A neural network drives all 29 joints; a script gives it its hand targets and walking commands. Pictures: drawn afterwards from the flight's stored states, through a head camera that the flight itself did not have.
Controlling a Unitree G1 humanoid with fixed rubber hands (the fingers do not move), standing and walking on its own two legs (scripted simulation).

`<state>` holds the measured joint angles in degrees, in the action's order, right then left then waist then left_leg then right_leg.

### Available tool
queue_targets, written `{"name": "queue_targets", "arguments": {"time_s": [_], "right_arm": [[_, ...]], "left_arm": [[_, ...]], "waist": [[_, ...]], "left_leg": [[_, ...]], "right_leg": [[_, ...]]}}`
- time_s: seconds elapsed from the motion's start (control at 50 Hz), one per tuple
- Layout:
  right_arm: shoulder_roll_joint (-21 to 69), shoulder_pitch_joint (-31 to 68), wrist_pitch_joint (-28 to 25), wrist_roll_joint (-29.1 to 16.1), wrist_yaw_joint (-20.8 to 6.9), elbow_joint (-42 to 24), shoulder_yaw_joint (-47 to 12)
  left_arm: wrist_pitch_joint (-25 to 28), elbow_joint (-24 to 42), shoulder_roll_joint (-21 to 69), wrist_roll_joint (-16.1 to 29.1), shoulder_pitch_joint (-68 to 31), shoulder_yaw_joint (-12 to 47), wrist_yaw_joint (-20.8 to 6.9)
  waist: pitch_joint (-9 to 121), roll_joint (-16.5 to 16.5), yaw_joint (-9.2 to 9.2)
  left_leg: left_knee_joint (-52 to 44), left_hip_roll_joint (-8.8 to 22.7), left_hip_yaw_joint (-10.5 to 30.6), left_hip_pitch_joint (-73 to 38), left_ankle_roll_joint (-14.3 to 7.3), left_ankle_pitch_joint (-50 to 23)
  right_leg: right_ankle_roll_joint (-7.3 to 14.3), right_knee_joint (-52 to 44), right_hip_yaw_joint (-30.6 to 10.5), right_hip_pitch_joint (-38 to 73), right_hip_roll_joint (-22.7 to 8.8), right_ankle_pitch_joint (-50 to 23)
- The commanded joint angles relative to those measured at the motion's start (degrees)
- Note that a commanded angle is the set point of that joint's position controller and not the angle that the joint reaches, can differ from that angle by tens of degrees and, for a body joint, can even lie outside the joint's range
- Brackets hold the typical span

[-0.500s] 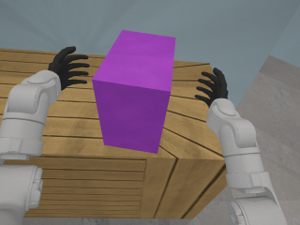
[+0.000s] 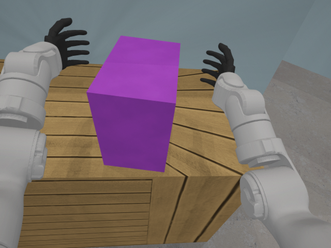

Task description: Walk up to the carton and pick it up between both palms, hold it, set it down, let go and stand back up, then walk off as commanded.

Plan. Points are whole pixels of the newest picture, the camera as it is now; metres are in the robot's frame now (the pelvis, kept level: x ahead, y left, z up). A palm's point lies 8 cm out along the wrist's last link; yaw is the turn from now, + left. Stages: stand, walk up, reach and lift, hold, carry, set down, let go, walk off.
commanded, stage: reach and lift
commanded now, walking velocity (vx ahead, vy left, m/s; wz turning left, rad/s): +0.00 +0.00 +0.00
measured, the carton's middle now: (142, 103) +0.49 +0.00 +0.10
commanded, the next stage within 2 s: none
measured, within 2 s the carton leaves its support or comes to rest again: neither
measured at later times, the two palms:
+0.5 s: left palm (70, 73) +0.48 +0.17 +0.21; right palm (213, 91) +0.41 -0.16 +0.20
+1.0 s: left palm (84, 100) +0.48 +0.15 +0.12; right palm (204, 113) +0.41 -0.15 +0.13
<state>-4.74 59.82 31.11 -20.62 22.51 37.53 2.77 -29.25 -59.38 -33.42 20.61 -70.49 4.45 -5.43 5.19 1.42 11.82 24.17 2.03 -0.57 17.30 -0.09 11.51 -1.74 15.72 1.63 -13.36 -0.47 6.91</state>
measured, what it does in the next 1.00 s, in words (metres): stands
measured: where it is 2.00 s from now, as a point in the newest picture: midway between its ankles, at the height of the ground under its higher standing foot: outside the picture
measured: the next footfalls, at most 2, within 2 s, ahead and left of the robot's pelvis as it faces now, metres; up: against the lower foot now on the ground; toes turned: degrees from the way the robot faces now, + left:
none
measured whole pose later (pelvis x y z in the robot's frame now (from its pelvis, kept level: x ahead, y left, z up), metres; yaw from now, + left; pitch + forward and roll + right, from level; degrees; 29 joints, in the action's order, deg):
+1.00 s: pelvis -0.01 +0.00 -0.01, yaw +0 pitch +15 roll -2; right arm 2.9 57.6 9.5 -10.9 20.3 56.9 9.2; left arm -3.6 -79.3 -22.9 15.4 -67.8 5.3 -1.4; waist 11.3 2.3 11.9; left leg 29.9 2.1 0.4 33.8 0.3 11.5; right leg -1.3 23.1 2.5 -30.5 -0.4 7.9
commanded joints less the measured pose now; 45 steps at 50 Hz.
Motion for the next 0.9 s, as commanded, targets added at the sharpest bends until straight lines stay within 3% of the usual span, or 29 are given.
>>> {"name": "queue_targets", "arguments": {"time_s": [0.0, 0.04, 0.08, 0.12, 0.16, 0.18, 0.2, 0.24, 0.26, 0.32, 0.34, 0.36, 0.38, 0.4, 0.42, 0.44, 0.48, 0.5, 0.52, 0.56, 0.58, 0.62, 0.64, 0.66, 0.72, 0.74, 0.78, 0.86, 0.88], "right_arm": [[-9.41, 34.13, -3.99, -1.38, -0.41, -8.95, 1.34], [-8.44, 33.95, -3.84, 1.50, -0.11, -2.46, 2.95], [-9.33, 35.14, -4.97, 1.86, -0.21, -2.68, 3.80], [-8.68, 36.69, -6.18, 0.76, -0.60, -3.56, 2.47], [-7.79, 34.95, -6.72, 0.33, -0.30, -0.01, 2.86], [-8.96, 35.43, -6.69, 0.99, -0.31, 3.83, 2.96], [-8.71, 35.44, -7.18, 0.98, -0.30, 1.67, 1.63], [-6.09, 34.23, -7.39, 1.01, -0.29, 6.83, 1.16], [-6.85, 37.33, -8.65, 1.46, -0.75, 5.68, 2.72], [-6.27, 35.08, -11.38, 2.99, -1.23, 3.00, 3.37], [-6.76, 33.99, -11.68, 3.81, -1.69, 6.83, 3.29], [-6.68, 35.10, -12.31, 3.71, -1.48, 2.38, 2.24], [-5.89, 33.20, -12.45, 4.53, -1.38, 8.02, 3.44], [-5.46, 32.88, -13.14, 4.56, -1.68, 7.93, 1.80], [-5.53, 33.35, -13.21, 5.41, -1.42, 9.19, 3.60], [-2.90, 34.08, -14.48, 6.78, -1.44, 6.71, 4.98], [-3.21, 34.28, -15.64, 8.30, -1.70, 8.05, 6.46], [-3.38, 35.92, -16.81, 8.49, -1.68, 6.43, 5.76], [-2.09, 34.46, -17.38, 6.76, -1.99, 6.23, 5.51], [-2.25, 34.42, -17.76, 8.58, -2.01, 9.61, 5.33], [-1.05, 33.47, -18.81, 9.61, -2.18, 9.06, 5.78], [-1.33, 32.53, -19.82, 9.04, -2.61, 8.84, 5.70], [-1.90, 32.57, -20.58, 9.75, -2.76, 10.34, 7.70], [-1.20, 33.07, -21.56, 10.15, -2.82, 9.23, 8.10], [-1.42, 31.50, -23.07, 9.63, -2.93, 8.07, 7.88], [-0.65, 32.08, -23.26, 10.80, -2.96, 6.09, 6.89], [-0.95, 31.10, -23.43, 10.77, -2.79, 6.18, 7.82], [-0.09, 29.19, -24.16, 10.10, -2.70, 7.62, 5.20], [-0.29, 28.67, -24.28, 10.35, -2.08, 7.80, 5.62]], "left_arm": [[3.55, 10.20, -10.02, 0.32, -34.55, -1.26, 0.60], [3.49, 5.06, -9.76, -0.50, -37.73, -0.83, 0.11], [5.32, 5.85, -9.25, 0.40, -38.64, -0.25, 0.14], [6.24, 4.27, -7.99, -0.11, -37.67, 0.39, 0.59], [6.51, 3.27, -6.72, -0.40, -38.57, 1.32, 0.19], [6.53, 0.25, -7.15, -0.76, -38.28, 0.29, 0.34], [6.76, 1.20, -5.19, -2.24, -37.11, 0.56, 0.29], [7.54, -4.71, -4.96, -1.93, -37.40, 1.16, -0.19], [9.14, -2.80, -4.67, -2.73, -39.47, 1.16, 0.37], [12.63, 0.60, -3.67, -2.22, -38.62, 2.12, 0.99], [12.86, -4.07, -2.21, -2.56, -34.72, 2.48, 1.08], [14.00, 0.99, -3.81, -3.50, -37.44, 0.70, 1.10], [14.19, -6.59, -3.25, -3.15, -34.43, 0.03, 1.30], [14.58, -6.04, -2.74, -4.35, -34.81, -0.40, 1.35], [15.74, -10.03, -2.13, -3.14, -35.31, 1.41, 1.08], [17.87, -7.88, -2.39, -3.25, -35.94, 0.91, 1.59], [20.67, -10.35, -0.99, -1.46, -38.13, 3.44, 2.01], [21.54, -9.34, -0.40, -1.28, -38.37, 2.89, 2.49], [23.00, -8.48, -0.79, -1.33, -37.43, 3.12, 2.73], [24.06, -13.76, 0.09, -1.77, -37.20, 2.73, 3.10], [25.05, -13.92, 1.82, -1.26, -37.82, 4.60, 2.91], [26.70, -13.19, 0.65, -2.00, -37.26, 2.92, 3.57], [26.90, -15.31, 1.62, -0.95, -36.25, 4.48, 4.13], [27.82, -13.90, 2.45, -1.08, -37.33, 5.05, 4.04], [28.82, -12.23, 1.20, -2.40, -36.70, 2.65, 4.73], [28.94, -11.06, 0.97, -3.17, -37.28, 1.55, 4.84], [29.33, -11.24, 0.47, -2.08, -36.54, 2.49, 5.10], [29.21, -11.86, 2.48, -4.17, -31.73, 0.46, 4.56], [29.00, -9.27, 2.41, -4.29, -33.18, 0.14, 4.27]], "waist": [[35.82, -11.18, -0.06], [31.02, -11.61, 2.30], [32.91, -10.73, 3.27], [36.95, -12.97, 0.86], [34.64, -15.78, 3.03], [32.09, -14.26, 2.80], [33.15, -15.51, 1.52], [29.21, -16.02, 2.37], [30.94, -15.71, 2.56], [37.73, -17.07, 1.58], [34.93, -14.11, 2.95], [38.47, -15.31, 0.79], [32.75, -13.57, 1.55], [31.69, -12.30, 0.90], [29.96, -13.03, 1.74], [31.83, -10.48, 2.07], [31.96, -10.99, 3.92], [33.48, -9.91, 2.72], [37.53, -11.60, 2.03], [36.01, -10.00, 1.43], [36.05, -11.30, 2.51], [38.62, -13.71, -0.24], [38.67, -13.88, 1.60], [39.75, -14.36, 1.74], [44.71, -16.17, -0.81], [45.12, -13.63, -1.19], [47.64, -13.82, -0.03], [43.82, -10.50, -0.73], [44.30, -12.69, -0.56]], "left_leg": [[0.22, -2.46, -1.04, -13.81, 3.80, -19.78], [-0.34, -2.60, -0.78, -13.96, 4.60, -19.09], [0.35, -2.28, -0.54, -15.26, 4.74, -19.16], [1.03, -2.79, -0.52, -15.69, 5.13, -23.19], [2.01, -2.98, -0.69, -16.51, 5.53, -24.92], [1.58, -2.78, -0.66, -15.92, 5.47, -23.01], [0.43, -2.65, -0.50, -15.73, 5.45, -24.09], [0.93, -2.54, -0.77, -14.49, 5.74, -22.56], [0.46, -2.83, -0.93, -15.26, 5.60, -19.70], [1.94, -2.97, -0.63, -16.37, 5.94, -23.61], [1.99, -2.75, 0.10, -17.31, 5.90, -24.10], [2.33, -2.79, -0.40, -17.03, 5.68, -25.24], [1.93, -2.73, -0.30, -14.61, 5.39, -22.83], [1.08, -2.54, -0.66, -15.01, 5.33, -22.91], [0.54, -2.53, -0.61, -12.32, 5.08, -17.74], [0.33, -2.88, -0.79, -10.40, 4.53, -15.15], [0.30, -2.28, -0.50, -9.94, 4.87, -11.60], [0.75, -2.27, -0.63, -10.93, 5.10, -12.78], [1.63, -2.67, -0.74, -11.01, 4.90, -13.63], [1.44, -2.38, -1.10, -8.95, 4.66, -10.87], [1.54, -2.30, -0.94, -7.80, 4.91, -9.25], [2.13, -2.43, -1.36, -6.80, 4.72, -7.91], [2.13, -2.10, -1.02, -6.99, 5.10, -7.59], [3.01, -1.83, -1.36, -6.82, 5.51, -7.91], [4.71, -2.11, -1.85, -5.90, 5.58, -9.85], [4.32, -2.23, -1.99, -5.00, 4.81, -9.45], [5.25, -2.49, -2.00, -4.56, 4.55, -9.13], [5.30, -2.74, -1.99, -4.26, 4.32, -13.65], [5.09, -2.77, -1.99, -5.15, 4.51, -13.42]], "right_leg": [[1.59, 3.65, 2.30, 14.46, 3.08, -26.70], [1.46, 2.87, 3.07, 12.46, 2.78, -26.47], [1.84, 2.05, 2.95, 11.39, 3.06, -24.62], [1.50, 2.88, 3.27, 12.05, 2.97, -29.44], [1.92, 2.81, 3.20, 10.91, 3.02, -30.44], [2.30, 2.71, 3.10, 9.80, 2.96, -28.34], [2.14, 3.02, 3.33, 11.75, 3.06, -29.17], [2.58, 2.26, 2.99, 9.84, 2.21, -27.28], [2.20, 1.92, 3.40, 7.35, 2.44, -24.66], [2.31, 2.87, 3.07, 8.42, 2.69, -26.76], [2.26, 2.64, 3.91, 6.18, 3.06, -26.35], [2.00, 3.79, 3.23, 7.92, 2.53, -29.89], [2.18, 3.21, 3.58, 5.84, 2.69, -25.98], [2.35, 3.28, 3.92, 5.68, 2.77, -25.51], [2.33, 2.48, 3.70, 4.55, 2.42, -21.12], [2.53, 2.25, 3.85, 5.62, 2.07, -18.46], [2.70, 2.66, 4.13, 1.11, 1.85, -14.62], [2.52, 3.13, 4.18, 0.58, 2.47, -15.40], [2.85, 3.63, 3.37, 0.46, 2.09, -16.33], [2.64, 4.01, 3.02, -1.29, 1.98, -13.83], [3.18, 4.56, 3.21, -1.38, 1.78, -12.95], [2.96, 5.37, 3.02, -2.68, 1.88, -11.09], [3.26, 5.31, 3.36, -3.80, 1.74, -10.18], [3.26, 5.78, 3.84, -4.91, 1.70, -11.12], [3.07, 7.55, 2.94, -3.90, 1.94, -12.07], [2.61, 7.82, 3.66, -3.29, 1.52, -12.64], [2.55, 8.79, 3.33, -2.78, 1.58, -14.29], [2.08, 9.15, 3.66, 0.64, 1.63, -17.82], [1.82, 9.35, 3.26, 0.92, 1.53, -19.57]]}}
